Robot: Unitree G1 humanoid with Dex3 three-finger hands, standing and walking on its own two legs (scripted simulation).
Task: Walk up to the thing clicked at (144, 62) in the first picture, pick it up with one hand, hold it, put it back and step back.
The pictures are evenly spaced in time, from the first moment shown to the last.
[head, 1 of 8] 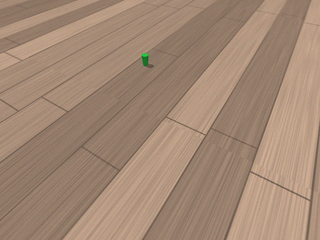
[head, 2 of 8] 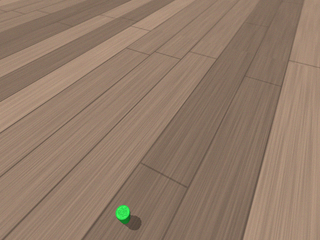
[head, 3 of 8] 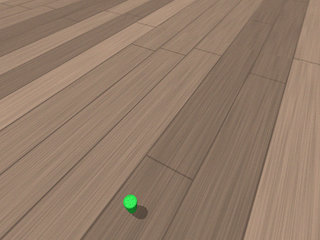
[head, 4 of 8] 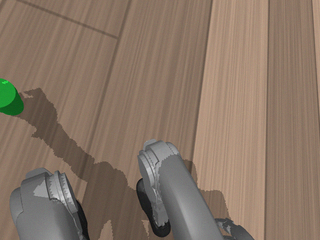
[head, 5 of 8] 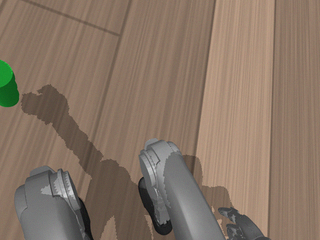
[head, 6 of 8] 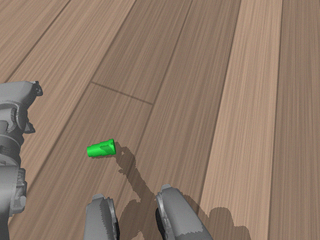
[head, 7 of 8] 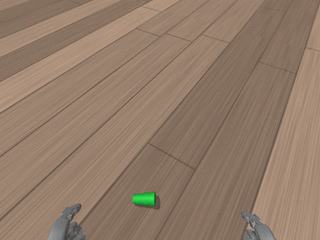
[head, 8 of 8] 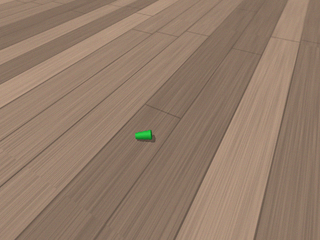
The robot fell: no
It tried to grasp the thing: yes
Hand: left
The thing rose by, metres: 0.09
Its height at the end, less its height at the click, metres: -0.03
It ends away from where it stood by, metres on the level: 0.08
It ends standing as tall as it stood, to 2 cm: no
